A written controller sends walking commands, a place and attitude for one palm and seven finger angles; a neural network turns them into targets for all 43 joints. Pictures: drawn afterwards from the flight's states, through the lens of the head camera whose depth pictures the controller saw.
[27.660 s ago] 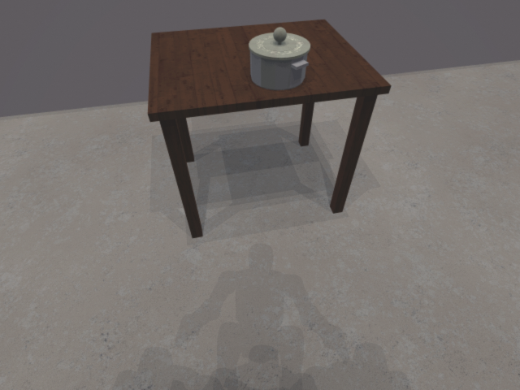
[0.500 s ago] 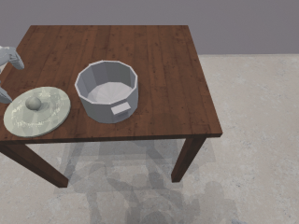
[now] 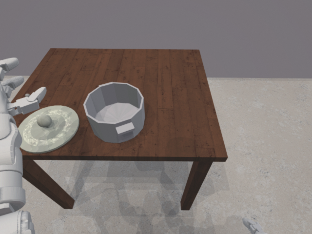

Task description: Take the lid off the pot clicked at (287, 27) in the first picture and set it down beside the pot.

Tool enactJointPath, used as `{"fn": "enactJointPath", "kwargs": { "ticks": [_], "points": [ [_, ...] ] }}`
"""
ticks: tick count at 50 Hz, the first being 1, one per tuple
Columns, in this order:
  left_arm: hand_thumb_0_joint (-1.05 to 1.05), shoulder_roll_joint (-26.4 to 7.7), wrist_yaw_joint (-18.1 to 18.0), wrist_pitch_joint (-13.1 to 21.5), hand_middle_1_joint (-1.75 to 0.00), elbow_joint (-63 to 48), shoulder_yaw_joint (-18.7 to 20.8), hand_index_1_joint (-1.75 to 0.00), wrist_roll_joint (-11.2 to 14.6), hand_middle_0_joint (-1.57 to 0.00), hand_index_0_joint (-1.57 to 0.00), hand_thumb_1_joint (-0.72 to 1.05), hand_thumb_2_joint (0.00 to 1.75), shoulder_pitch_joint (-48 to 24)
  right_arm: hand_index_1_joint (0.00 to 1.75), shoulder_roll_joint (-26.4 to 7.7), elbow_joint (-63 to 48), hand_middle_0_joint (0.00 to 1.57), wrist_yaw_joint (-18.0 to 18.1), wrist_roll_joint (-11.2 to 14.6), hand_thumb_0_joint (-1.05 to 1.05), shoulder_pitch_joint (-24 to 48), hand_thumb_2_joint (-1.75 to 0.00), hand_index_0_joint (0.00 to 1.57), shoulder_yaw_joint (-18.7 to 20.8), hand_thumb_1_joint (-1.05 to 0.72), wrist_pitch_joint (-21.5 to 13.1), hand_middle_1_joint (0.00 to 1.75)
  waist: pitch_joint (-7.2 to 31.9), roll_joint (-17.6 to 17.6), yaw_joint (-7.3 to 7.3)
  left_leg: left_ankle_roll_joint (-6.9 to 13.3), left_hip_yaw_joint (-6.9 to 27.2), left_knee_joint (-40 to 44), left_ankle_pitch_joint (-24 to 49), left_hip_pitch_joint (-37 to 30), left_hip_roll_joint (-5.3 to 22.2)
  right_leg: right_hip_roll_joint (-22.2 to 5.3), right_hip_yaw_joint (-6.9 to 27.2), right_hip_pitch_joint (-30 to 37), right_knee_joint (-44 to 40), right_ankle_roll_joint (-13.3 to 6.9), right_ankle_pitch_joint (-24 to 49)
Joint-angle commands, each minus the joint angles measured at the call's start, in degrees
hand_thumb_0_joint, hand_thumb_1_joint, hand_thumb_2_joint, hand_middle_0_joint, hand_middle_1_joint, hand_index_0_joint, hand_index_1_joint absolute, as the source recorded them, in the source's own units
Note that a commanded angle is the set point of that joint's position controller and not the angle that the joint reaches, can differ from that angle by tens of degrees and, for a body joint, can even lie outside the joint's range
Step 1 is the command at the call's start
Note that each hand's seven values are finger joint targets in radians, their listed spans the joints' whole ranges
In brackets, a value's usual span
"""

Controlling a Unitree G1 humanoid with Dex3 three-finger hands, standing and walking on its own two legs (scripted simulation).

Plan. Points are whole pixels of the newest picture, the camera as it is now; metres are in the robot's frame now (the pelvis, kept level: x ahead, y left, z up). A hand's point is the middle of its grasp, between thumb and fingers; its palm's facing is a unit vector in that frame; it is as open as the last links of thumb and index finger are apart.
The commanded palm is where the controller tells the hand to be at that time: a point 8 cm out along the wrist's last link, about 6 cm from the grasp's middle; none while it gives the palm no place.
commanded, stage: draw the hand back to the body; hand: left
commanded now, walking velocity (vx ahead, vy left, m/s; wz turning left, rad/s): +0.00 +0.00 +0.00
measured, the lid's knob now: (44, 121) +0.45 +0.41 -0.02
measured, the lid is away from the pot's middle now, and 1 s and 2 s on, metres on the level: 0.24 0.24 0.24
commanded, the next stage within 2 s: step back with the hand held close in 1.26 s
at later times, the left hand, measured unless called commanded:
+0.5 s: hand (26, 127) +0.28 +0.28 +0.17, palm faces +0.51 -0.82 -0.24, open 7.7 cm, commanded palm +0.22 +0.31 +0.18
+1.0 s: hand (20, 173) +0.19 +0.25 +0.16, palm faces +0.43 -0.84 -0.32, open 7.4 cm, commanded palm +0.12 +0.29 +0.17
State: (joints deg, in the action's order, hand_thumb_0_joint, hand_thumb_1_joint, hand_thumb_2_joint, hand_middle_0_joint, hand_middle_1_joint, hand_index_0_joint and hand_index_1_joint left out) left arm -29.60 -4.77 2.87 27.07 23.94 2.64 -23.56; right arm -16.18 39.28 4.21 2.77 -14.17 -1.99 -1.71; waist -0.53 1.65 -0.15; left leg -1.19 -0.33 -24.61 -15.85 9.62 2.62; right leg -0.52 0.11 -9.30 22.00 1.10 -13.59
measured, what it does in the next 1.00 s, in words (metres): stands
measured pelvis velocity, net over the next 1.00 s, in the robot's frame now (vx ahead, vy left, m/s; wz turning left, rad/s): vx -0.02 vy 0.00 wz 0.01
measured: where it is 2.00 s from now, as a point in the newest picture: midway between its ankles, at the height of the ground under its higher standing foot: outside the picture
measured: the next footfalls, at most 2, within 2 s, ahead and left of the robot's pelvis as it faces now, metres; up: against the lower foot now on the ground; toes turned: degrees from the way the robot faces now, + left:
none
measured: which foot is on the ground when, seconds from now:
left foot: down 0.00-1.00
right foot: down 0.00-1.00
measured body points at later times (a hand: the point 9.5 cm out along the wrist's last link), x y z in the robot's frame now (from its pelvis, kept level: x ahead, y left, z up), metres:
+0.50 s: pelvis -0.01 -0.01 +0.00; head -0.02 -0.03 +0.45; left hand +0.25 +0.33 +0.19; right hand +0.18 -0.24 -0.09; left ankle -0.03 +0.13 -0.74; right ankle -0.02 -0.14 -0.74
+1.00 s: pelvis -0.02 +0.00 +0.00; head -0.04 -0.02 +0.45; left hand +0.16 +0.30 +0.18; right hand +0.17 -0.21 -0.08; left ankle -0.03 +0.13 -0.74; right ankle -0.02 -0.14 -0.74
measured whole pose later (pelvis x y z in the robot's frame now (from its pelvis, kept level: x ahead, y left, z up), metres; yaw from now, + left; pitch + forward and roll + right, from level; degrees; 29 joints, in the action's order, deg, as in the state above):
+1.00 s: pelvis -0.02 +0.00 +0.00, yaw +0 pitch -6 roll -1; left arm -18.1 -4.3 4.8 -18.9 17.8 4.5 20.2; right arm -12.3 39.0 4.1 -0.3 -10.2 -1.8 -7.5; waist -1.9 3.2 -3.4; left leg -1.2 -0.2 -21.7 -13.7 2.3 2.2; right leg -0.9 -0.1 -2.1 19.7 1.2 -11.9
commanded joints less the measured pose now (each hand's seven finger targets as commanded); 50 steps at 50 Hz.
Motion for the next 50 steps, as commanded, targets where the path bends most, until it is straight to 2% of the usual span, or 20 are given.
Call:
{"fn": "enactJointPath", "kwargs": {
  "ticks": [1,5,8,9,12,16,17,20,23,24,26,27,29,33,40,42,45,46,48,50],
  "points": [
    [0.00,-16.0,-1.1,3.6,-0.61,-15.4,4.1,-0.61,0.8,-0.25,-0.25,0.50,0.72,-14.3,0.30,-6.6,-6.9,0.20,0.5,-0.4,0.00,4.4,-0.90,0.20,2.7,-0.90,-3.7,0.30,15.2,1.1,-0.75,3.0,-3.1,2.0,25.7,-5.3,-2.1,1.3,-2.6,8.6,-0.1,-2.0,25.6],
    [0.00,-15.0,-1.2,4.2,-0.54,-22.0,4.4,-0.54,1.2,-0.24,-0.24,0.58,0.75,-11.4,0.30,-6.0,-7.3,0.20,0.5,-0.4,0.00,6.4,-0.90,0.20,2.7,-0.90,-4.3,0.30,15.2,3.6,-1.26,3.1,-3.5,2.7,25.2,-6.8,-2.4,1.2,-2.3,9.1,-0.6,-1.9,25.5],
    [0.00,-13.4,-1.0,3.9,-0.49,-21.5,4.0,-0.49,1.7,-0.23,-0.23,0.65,0.78,-7.9,0.30,-5.9,-7.1,0.20,0.6,-0.5,0.00,7.4,-0.90,0.20,2.6,-0.90,-4.3,0.30,11.8,-0.5,-1.19,3.2,-3.7,3.5,21.3,-5.3,-2.4,1.2,-2.3,8.0,-1.6,-1.6,23.1],
    [0.00,-13.7,-1.0,4.1,-0.48,-23.5,4.4,-0.48,1.7,-0.23,-0.23,0.67,0.79,-7.7,0.30,-5.7,-7.3,0.20,0.7,-0.5,0.00,7.7,-0.90,0.20,2.6,-0.90,-4.4,0.30,12.4,1.4,-1.40,3.2,-3.6,3.7,20.9,-5.9,-2.5,1.2,-2.2,8.3,-1.7,-1.7,22.2],
    [0.00,-13.5,-1.1,4.3,-0.43,-26.2,5.5,-0.43,1.9,-0.22,-0.22,0.73,0.82,-4.3,0.30,-5.1,-7.6,0.20,0.8,-0.7,0.00,8.9,-0.90,0.20,2.6,-0.90,-4.8,0.30,12.8,1.9,-1.67,3.2,-3.8,3.7,20.0,-6.7,-2.6,1.1,-1.9,8.4,-2.3,-1.5,21.4],
    [0.00,-11.3,-1.3,4.2,-0.36,-29.2,4.9,-0.36,2.1,-0.21,-0.21,0.82,0.86,-0.9,0.30,-4.4,-7.7,0.20,1.0,-1.1,0.00,9.8,-0.90,0.20,2.3,-0.90,-5.5,0.30,11.7,1.5,-2.13,3.1,-3.6,4.5,19.8,-7.5,-2.6,1.4,-2.1,8.5,-2.6,-1.5,20.6],
    [0.00,-10.4,-1.2,4.7,-0.35,-31.1,4.2,-0.35,2.1,-0.21,-0.21,0.84,0.87,-0.8,0.30,-4.2,-8.0,0.20,0.8,-0.9,0.00,10.2,-0.90,0.20,2.3,-0.90,-5.8,0.30,11.4,2.9,-1.77,3.1,-3.7,4.4,19.2,-7.9,-2.7,1.3,-2.0,8.0,-3.1,-1.6,19.8],
    [0.00,-8.8,-1.1,4.4,-0.30,-32.4,4.0,-0.30,2.4,-0.20,-0.20,0.90,0.90,3.1,0.30,-3.9,-8.1,0.20,1.0,-1.2,0.00,10.9,-0.90,0.20,2.2,-0.90,-6.0,0.30,10.1,0.3,-2.23,3.1,-3.5,4.8,19.1,-7.5,-2.7,1.4,-2.2,8.4,-3.1,-1.4,19.9],
    [0.00,-7.2,-1.0,5.1,-0.30,-38.5,2.6,-0.30,2.5,-0.20,-0.20,0.90,0.90,3.5,0.30,-3.4,-8.5,0.20,0.9,-1.4,0.00,11.6,-0.90,0.20,2.2,-0.90,-6.7,0.30,10.2,4.3,-1.91,3.0,-3.5,5.3,17.5,-9.0,-2.7,1.3,-2.1,7.5,-3.9,-1.6,17.5],
    [0.00,-6.2,-1.2,4.8,-0.30,-35.9,2.9,-0.30,2.6,-0.20,-0.20,0.90,0.90,7.3,0.30,-3.3,-8.1,0.20,1.1,-1.6,0.00,11.5,-0.90,0.20,2.2,-0.90,-6.8,0.30,8.9,1.3,-2.19,3.1,-3.4,5.3,17.4,-8.2,-2.7,1.5,-2.4,7.3,-3.8,-1.5,17.5],
    [0.00,-5.9,-1.0,4.5,-0.30,-37.3,3.2,-0.30,2.7,-0.20,-0.20,0.90,0.90,9.4,0.30,-3.4,-8.3,0.20,1.1,-1.7,0.00,11.6,-0.90,0.20,2.3,-0.90,-6.8,0.30,8.2,-0.1,-2.43,3.1,-3.3,5.6,17.2,-7.9,-2.7,1.5,-2.3,7.5,-4.0,-1.4,17.0],
    [0.00,-5.9,-1.0,5.0,-0.30,-39.1,3.4,-0.30,2.6,-0.20,-0.20,0.90,0.90,10.4,0.30,-3.1,-8.5,0.20,0.9,-1.6,0.00,11.9,-0.90,0.20,2.4,-0.90,-7.1,0.30,8.4,2.0,-2.26,2.9,-3.3,5.6,16.7,-8.4,-2.7,1.4,-2.3,7.3,-4.3,-1.6,16.2],
    [0.00,-5.7,-1.1,5.5,-0.30,-43.6,3.5,-0.30,2.7,-0.20,-0.20,0.90,0.90,12.1,0.30,-2.9,-8.9,0.20,1.0,-1.9,0.00,12.4,-0.90,0.20,2.3,-0.90,-7.5,0.30,9.5,2.7,-2.78,2.9,-3.0,5.8,17.1,-9.0,-2.7,1.4,-2.3,8.4,-4.0,-1.6,16.5],
    [0.00,-3.1,-0.9,5.1,-0.30,-44.6,1.6,-0.30,2.7,-0.20,-0.20,0.90,0.90,17.0,0.30,-2.7,-8.8,0.20,0.9,-2.2,0.00,12.6,-0.90,0.20,2.2,-0.90,-7.9,0.30,6.3,1.7,-2.52,2.8,-2.6,6.2,15.7,-8.2,-2.5,1.6,-2.6,6.9,-4.6,-1.7,14.3],
    [0.00,-1.6,-0.7,5.6,-0.30,-53.5,1.1,-0.30,2.2,-0.20,-0.20,0.90,0.90,26.2,0.30,-2.2,-9.4,0.20,0.7,-2.9,0.00,12.8,-0.90,0.20,2.2,-0.90,-8.8,0.30,6.4,2.8,-3.10,2.6,-2.2,6.3,15.9,-8.4,-2.5,1.4,-2.5,7.8,-4.5,-1.8,14.1],
    [0.00,-0.7,-0.5,5.2,-0.30,-51.6,1.3,-0.30,2.3,-0.20,-0.20,0.90,0.90,31.6,0.30,-2.1,-9.2,0.20,0.5,-2.9,0.00,12.5,-0.90,0.20,2.3,-0.90,-8.7,0.30,4.2,0.0,-3.07,2.6,-2.2,6.1,15.8,-7.4,-2.3,1.4,-2.8,7.0,-4.8,-1.7,13.9],
    [0.00,-0.5,-0.5,5.6,-0.30,-57.6,0.3,-0.30,2.0,-0.20,-0.20,0.90,0.90,32.5,0.30,-1.8,-9.7,0.20,0.5,-3.1,0.00,13.0,-0.90,0.20,2.2,-0.90,-9.1,0.30,4.2,3.5,-3.22,2.5,-2.0,6.2,14.6,-7.6,-2.4,1.2,-2.6,6.9,-5.0,-1.8,12.5],
    [0.00,0.1,-0.5,5.5,-0.30,-57.4,0.1,-0.30,2.0,-0.20,-0.20,0.90,0.90,34.5,0.30,-1.7,-9.6,0.20,0.5,-3.3,0.00,12.8,-0.90,0.20,2.2,-0.90,-9.2,0.30,3.5,1.7,-3.22,2.5,-1.9,6.2,14.2,-7.4,-2.3,1.3,-2.7,6.5,-5.1,-1.7,11.9],
    [0.00,0.1,-0.6,5.8,-0.30,-60.3,-0.1,-0.30,1.8,-0.20,-0.20,0.90,0.90,36.8,0.30,-1.7,-10.0,0.20,0.4,-3.3,0.00,12.9,-0.90,0.20,2.2,-0.90,-9.6,0.30,3.6,3.0,-3.23,2.4,-1.7,6.3,13.2,-7.1,-2.2,1.3,-2.7,6.6,-5.1,-1.9,10.8],
    [0.00,0.9,-0.6,5.6,-0.30,-60.8,-0.6,-0.30,1.7,-0.20,-0.20,0.90,0.90,39.4,0.30,-1.5,-10.1,0.20,0.4,-3.3,0.00,12.7,-0.90,0.20,2.2,-0.90,-9.6,0.30,2.7,1.8,-3.36,2.4,-1.5,6.4,12.4,-6.6,-2.2,1.3,-2.7,6.3,-5.3,-1.8,9.7]
  ]
}}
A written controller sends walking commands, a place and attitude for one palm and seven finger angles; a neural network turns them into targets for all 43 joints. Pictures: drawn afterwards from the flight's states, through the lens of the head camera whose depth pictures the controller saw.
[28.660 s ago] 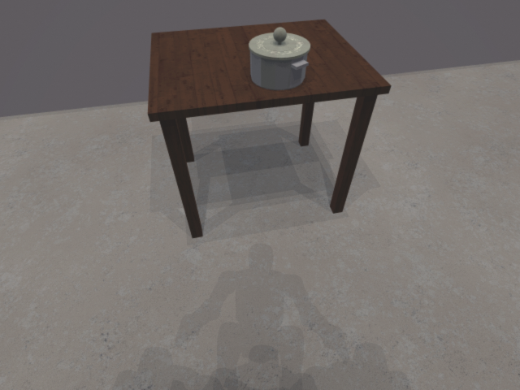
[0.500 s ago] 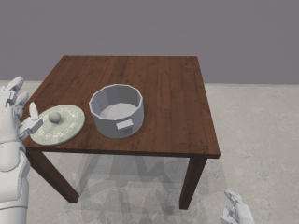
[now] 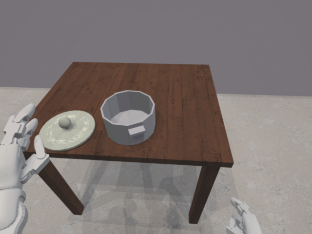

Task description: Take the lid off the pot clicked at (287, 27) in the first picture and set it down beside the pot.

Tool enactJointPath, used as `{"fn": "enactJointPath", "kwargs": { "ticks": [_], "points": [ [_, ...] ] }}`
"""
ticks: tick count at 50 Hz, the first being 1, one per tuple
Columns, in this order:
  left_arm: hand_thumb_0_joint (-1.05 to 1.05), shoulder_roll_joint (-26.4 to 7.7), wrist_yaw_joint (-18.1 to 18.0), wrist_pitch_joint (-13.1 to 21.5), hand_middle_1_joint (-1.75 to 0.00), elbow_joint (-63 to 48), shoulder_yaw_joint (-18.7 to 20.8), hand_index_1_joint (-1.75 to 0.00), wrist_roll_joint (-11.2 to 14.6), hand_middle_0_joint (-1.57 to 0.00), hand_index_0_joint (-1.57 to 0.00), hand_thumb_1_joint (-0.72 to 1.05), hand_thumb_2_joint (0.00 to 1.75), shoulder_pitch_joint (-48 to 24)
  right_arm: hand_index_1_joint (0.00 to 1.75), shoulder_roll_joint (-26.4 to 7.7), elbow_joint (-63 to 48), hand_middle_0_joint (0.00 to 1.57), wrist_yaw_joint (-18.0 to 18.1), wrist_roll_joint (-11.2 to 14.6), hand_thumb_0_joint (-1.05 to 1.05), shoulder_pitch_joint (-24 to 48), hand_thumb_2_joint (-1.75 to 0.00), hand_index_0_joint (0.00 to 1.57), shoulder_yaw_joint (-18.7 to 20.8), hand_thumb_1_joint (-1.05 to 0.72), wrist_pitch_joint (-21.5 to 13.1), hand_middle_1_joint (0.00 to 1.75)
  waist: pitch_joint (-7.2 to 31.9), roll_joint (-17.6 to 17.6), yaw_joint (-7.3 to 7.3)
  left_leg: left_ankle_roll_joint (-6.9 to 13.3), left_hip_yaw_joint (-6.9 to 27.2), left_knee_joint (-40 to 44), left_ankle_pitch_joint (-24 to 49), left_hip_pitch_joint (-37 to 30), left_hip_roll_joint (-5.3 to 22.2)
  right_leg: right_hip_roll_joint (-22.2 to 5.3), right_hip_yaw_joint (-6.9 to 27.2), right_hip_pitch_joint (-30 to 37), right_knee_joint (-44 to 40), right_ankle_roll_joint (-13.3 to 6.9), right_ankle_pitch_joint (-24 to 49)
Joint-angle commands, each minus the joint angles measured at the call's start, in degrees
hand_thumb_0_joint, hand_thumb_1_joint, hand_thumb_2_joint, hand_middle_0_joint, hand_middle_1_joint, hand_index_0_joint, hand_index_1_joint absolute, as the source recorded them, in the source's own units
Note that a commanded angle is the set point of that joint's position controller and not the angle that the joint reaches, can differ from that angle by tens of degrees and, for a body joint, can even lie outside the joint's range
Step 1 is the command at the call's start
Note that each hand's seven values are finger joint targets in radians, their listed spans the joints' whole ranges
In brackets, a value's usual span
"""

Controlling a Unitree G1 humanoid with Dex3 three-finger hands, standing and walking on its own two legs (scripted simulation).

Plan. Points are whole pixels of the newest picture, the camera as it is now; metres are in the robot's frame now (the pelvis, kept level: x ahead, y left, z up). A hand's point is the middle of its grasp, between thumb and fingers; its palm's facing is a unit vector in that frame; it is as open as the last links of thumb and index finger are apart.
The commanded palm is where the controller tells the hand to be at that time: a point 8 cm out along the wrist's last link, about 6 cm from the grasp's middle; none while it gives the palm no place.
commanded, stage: draw the hand back to the body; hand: left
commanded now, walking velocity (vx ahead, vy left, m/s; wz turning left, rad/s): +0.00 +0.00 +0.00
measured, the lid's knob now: (64, 122) +0.47 +0.41 -0.02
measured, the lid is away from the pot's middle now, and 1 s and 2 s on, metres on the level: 0.24 0.24 0.24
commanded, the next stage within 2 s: step back with the hand held close in 0.26 s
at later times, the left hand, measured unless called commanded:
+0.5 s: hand (35, 169) +0.18 +0.25 +0.17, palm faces +0.41 -0.82 -0.40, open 7.4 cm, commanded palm +0.12 +0.29 +0.17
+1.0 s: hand (14, 206) +0.11 +0.26 +0.16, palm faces +0.36 -0.83 -0.43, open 7.4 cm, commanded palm +0.05 +0.31 +0.17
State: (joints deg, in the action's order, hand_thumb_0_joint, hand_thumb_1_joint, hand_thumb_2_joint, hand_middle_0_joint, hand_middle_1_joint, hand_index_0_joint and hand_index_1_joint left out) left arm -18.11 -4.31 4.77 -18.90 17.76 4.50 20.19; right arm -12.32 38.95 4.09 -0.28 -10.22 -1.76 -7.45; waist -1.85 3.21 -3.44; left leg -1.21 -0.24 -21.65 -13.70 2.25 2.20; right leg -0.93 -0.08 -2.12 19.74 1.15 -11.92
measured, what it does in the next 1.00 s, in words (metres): shifts its weight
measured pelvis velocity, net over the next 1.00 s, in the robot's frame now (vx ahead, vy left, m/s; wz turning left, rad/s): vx -0.07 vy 0.02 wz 0.01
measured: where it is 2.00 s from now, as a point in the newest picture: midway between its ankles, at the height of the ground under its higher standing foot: outside the picture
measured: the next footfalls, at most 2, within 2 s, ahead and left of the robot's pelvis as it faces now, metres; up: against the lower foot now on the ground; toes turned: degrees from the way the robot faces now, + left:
right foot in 1.66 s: -0.16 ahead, -0.10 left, +0.00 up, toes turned +0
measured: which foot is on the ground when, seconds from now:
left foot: down 0.00-1.00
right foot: down 0.00-1.00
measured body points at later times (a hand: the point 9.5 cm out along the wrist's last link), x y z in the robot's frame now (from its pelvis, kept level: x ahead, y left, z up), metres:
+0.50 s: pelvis -0.01 +0.01 +0.00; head -0.02 +0.00 +0.45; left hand +0.15 +0.29 +0.19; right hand +0.19 -0.21 -0.08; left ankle -0.01 +0.13 -0.75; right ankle -0.01 -0.13 -0.75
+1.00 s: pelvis -0.07 +0.02 -0.02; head -0.06 +0.03 +0.43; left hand +0.09 +0.30 +0.18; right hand +0.10 -0.20 -0.09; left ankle -0.01 +0.13 -0.74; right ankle -0.01 -0.13 -0.75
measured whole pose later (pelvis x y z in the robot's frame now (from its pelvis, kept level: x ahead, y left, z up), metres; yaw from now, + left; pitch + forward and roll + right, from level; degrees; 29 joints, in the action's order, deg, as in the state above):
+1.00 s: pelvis -0.07 +0.02 -0.02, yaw +1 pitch -1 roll -2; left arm -20.8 -6.1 13.4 -34.5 20.8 2.2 34.2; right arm -11.4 31.5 3.9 0.9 -12.9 -0.2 -5.1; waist -2.0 0.6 -0.8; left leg 1.1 0.5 -36.7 -15.3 21.4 0.8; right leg -2.2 -0.1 -19.2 30.9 3.1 -10.7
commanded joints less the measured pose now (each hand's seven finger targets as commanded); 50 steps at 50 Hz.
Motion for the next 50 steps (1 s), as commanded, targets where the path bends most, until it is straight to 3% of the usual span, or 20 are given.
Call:
{"fn": "enactJointPath", "kwargs": {
  "ticks": [1,4,5,7,8,11,12,18,19,20,21,23,30,33,37,41,44,47,50],
  "points": [
    [0.00,-10.6,-1.1,3.8,-0.30,-15.9,5.6,-0.30,-0.3,-0.20,-0.20,0.90,0.90,-3.0,0.30,-5.2,-9.8,0.20,0.6,-0.4,0.00,8.8,-0.90,0.20,2.0,-0.90,-4.0,0.30,3.8,0.4,-0.16,2.4,-1.8,3.2,10.5,0.7,-1.8,1.7,-2.5,-1.1,-3.1,-1.9,8.4],
    [0.00,-9.6,-1.1,3.8,-0.30,-17.5,4.7,-0.30,-0.5,-0.20,-0.20,0.90,0.90,1.0,0.30,-5.0,-10.3,0.20,0.5,-0.4,0.00,8.7,-0.90,0.20,2.0,-0.90,-4.3,0.30,3.0,0.1,-0.12,2.4,-1.5,3.2,9.1,1.4,-1.7,1.7,-2.5,-1.5,-3.3,-1.9,7.0],
    [0.00,-9.5,-1.1,3.9,-0.30,-20.0,4.2,-0.30,-0.7,-0.20,-0.20,0.90,0.90,0.7,0.30,-5.0,-10.6,0.20,0.6,-0.4,0.00,8.9,-0.90,0.20,2.0,-0.90,-4.5,0.30,4.0,0.6,-0.13,2.4,-1.4,3.1,9.2,0.8,-1.8,1.7,-2.4,-1.3,-3.2,-1.9,6.8],
    [0.00,-10.2,-1.5,3.8,-0.30,-19.1,4.9,-0.30,-0.9,-0.20,-0.20,0.90,0.90,-0.7,0.30,-4.9,-10.1,0.20,0.9,-0.4,0.00,8.7,-0.90,0.20,1.8,-0.90,-4.7,0.30,1.8,1.3,0.37,2.3,-1.4,3.1,7.3,1.4,-1.8,1.7,-2.4,-2.8,-3.8,-2.0,5.1],
    [0.00,-10.3,-1.7,3.7,-0.30,-18.0,5.0,-0.30,-0.9,-0.20,-0.20,0.90,0.90,-1.6,0.30,-5.0,-9.8,0.20,1.2,-0.5,0.00,8.5,-0.90,0.20,1.8,-0.90,-4.7,0.30,1.2,-0.3,0.32,2.4,-1.1,3.3,6.5,1.9,-1.8,1.8,-2.5,-3.0,-4.0,-2.0,4.0],
    [0.00,-9.1,-1.7,3.7,-0.30,-17.7,4.2,-0.30,-1.1,-0.20,-0.20,0.90,0.90,0.1,0.30,-4.8,-9.9,0.20,1.4,-0.6,0.00,8.4,-0.90,0.20,1.8,-0.90,-4.8,0.30,1.5,0.0,-0.02,2.5,-1.1,3.2,6.6,1.2,-1.8,1.7,-2.3,-2.9,-4.0,-2.0,3.7],
    [0.00,-8.8,-1.5,4.0,-0.30,-20.2,3.6,-0.30,-1.2,-0.20,-0.20,0.90,0.90,-0.3,0.30,-4.8,-10.3,0.20,1.1,-0.5,0.00,8.7,-0.90,0.20,1.7,-0.90,-5.1,0.30,2.5,1.7,0.17,2.3,-1.1,3.1,6.5,0.7,-1.9,1.7,-2.3,-2.6,-3.8,-2.1,3.6],
    [0.00,-9.4,-1.8,3.7,-0.30,-18.6,4.6,-0.30,-1.2,-0.20,-0.20,0.90,0.90,2.0,0.30,-4.7,-9.9,0.20,1.2,-0.8,0.00,8.3,-0.90,0.20,1.7,-0.90,-5.4,0.30,2.2,-0.2,-0.26,2.4,-1.1,2.9,7.7,1.3,-1.8,1.7,-2.4,-2.1,-3.5,-2.1,5.1],
    [0.00,-18.1,-2.3,7.0,-0.30,-25.8,13.3,-0.30,-1.2,-0.20,-0.20,0.90,0.90,-6.9,0.30,-7.0,-12.4,0.20,0.5,0.0,0.00,7.6,-0.90,0.20,1.9,-0.90,-3.4,0.30,-1.4,-0.4,1.34,3.7,-0.7,0.6,2.9,6.5,-1.5,-0.9,3.0,-7.1,-5.5,-1.6,8.6],
    [0.00,-13.8,-2.0,7.5,-0.30,-19.1,10.6,-0.30,-1.3,-0.20,-0.20,0.90,0.90,0.3,0.30,-5.9,-11.2,0.20,0.5,-0.3,0.00,6.7,-0.90,0.20,2.0,-0.90,-2.2,0.30,-0.8,-4.7,1.74,3.8,0.3,-0.7,3.0,7.0,-1.6,-2.1,2.8,-7.0,-5.3,-1.7,9.3],
    [0.00,-10.6,-1.4,7.3,-0.30,-17.0,8.0,-0.30,-1.4,-0.20,-0.20,0.90,0.90,5.1,0.30,-5.9,-11.7,0.20,0.1,-0.1,0.00,6.2,-0.90,0.20,2.4,-0.90,-1.3,0.30,0.4,-6.6,1.88,3.8,0.4,-1.8,5.1,6.4,-1.5,-2.5,3.2,-7.6,-4.8,-1.6,11.4],
    [0.00,-9.6,-0.7,8.0,-0.30,-18.4,6.7,-0.30,-1.6,-0.20,-0.20,0.90,0.90,7.3,0.30,-6.4,-12.9,0.20,-0.3,-0.1,0.00,6.5,-0.90,0.20,2.9,-0.90,-0.2,0.30,2.8,-4.0,2.23,3.7,-0.1,-1.9,7.6,6.8,-1.0,-2.9,2.1,-6.7,-2.9,-1.1,14.3],
    [0.00,-12.0,-1.1,9.1,-0.30,-23.7,8.9,-0.30,-1.4,-0.20,-0.20,0.90,0.90,13.4,0.30,-6.6,-15.9,0.20,0.0,0.7,0.00,5.3,-0.90,0.20,4.5,-0.90,2.4,0.30,9.6,-2.4,2.18,3.7,0.6,-2.1,19.1,7.9,0.7,-2.4,-0.1,-3.7,3.3,-0.1,22.2],
    [0.00,-12.8,-1.6,9.5,-0.30,-26.4,9.7,-0.30,-1.2,-0.20,-0.20,0.90,0.90,14.6,0.30,-6.6,-16.7,0.20,0.2,1.0,0.00,5.0,-0.90,0.20,4.5,-0.90,2.6,0.30,11.0,0.0,2.23,3.7,1.8,-1.6,21.0,9.1,1.7,-1.8,-0.9,-3.3,6.2,0.2,20.2],
    [0.00,-13.3,-2.1,10.1,-0.30,-28.8,10.4,-0.30,-1.2,-0.20,-0.20,0.90,0.90,15.5,0.30,-7.1,-17.3,0.20,0.3,1.0,0.00,4.6,-0.90,0.20,4.8,-0.90,1.8,0.30,10.0,4.8,2.19,4.5,3.4,0.2,14.8,15.0,3.3,-0.8,-1.1,-2.7,10.4,0.4,14.3],
    [0.00,-11.8,-2.3,10.7,-0.30,-27.9,10.1,-0.30,-1.4,-0.20,-0.20,0.90,0.90,14.9,0.30,-7.3,-17.6,0.20,0.4,1.2,0.00,3.7,-0.90,0.20,5.0,-0.90,0.5,0.30,6.7,4.1,2.72,5.3,4.4,1.8,-2.6,25.6,4.0,-0.5,-0.5,-0.8,13.8,0.4,10.1],
    [0.00,-11.5,-2.6,11.2,-0.30,-26.6,10.1,-0.30,-1.7,-0.20,-0.20,0.90,0.90,13.9,0.30,-7.2,-17.3,0.20,0.6,1.3,0.00,2.8,-0.90,0.20,5.1,-0.90,-0.5,0.30,4.6,0.6,3.20,5.1,4.3,0.3,-14.5,29.9,2.7,-1.1,1.2,-2.6,11.5,0.0,5.1],
    [0.00,-12.5,-3.1,11.8,-0.30,-26.4,10.1,-0.30,-2.0,-0.20,-0.20,0.90,0.90,12.4,0.30,-7.0,-16.6,0.20,0.6,1.1,0.00,2.0,-0.90,0.20,5.3,-0.90,-1.2,0.30,3.2,-4.8,3.81,4.0,2.9,-5.6,-16.9,25.1,-0.3,-3.8,5.6,-12.6,2.7,-1.6,-5.5],
    [0.00,-12.1,-3.9,12.5,-0.30,-26.3,9.0,-0.30,-2.2,-0.20,-0.20,0.90,0.90,10.8,0.30,-6.8,-15.6,0.20,0.9,0.6,0.00,2.0,-0.90,0.20,5.0,-0.90,-1.7,0.30,2.7,-5.2,4.10,3.4,3.3,-8.2,-15.3,19.9,-0.7,-5.0,6.3,-20.3,-0.9,-2.4,-13.5]
  ]
}}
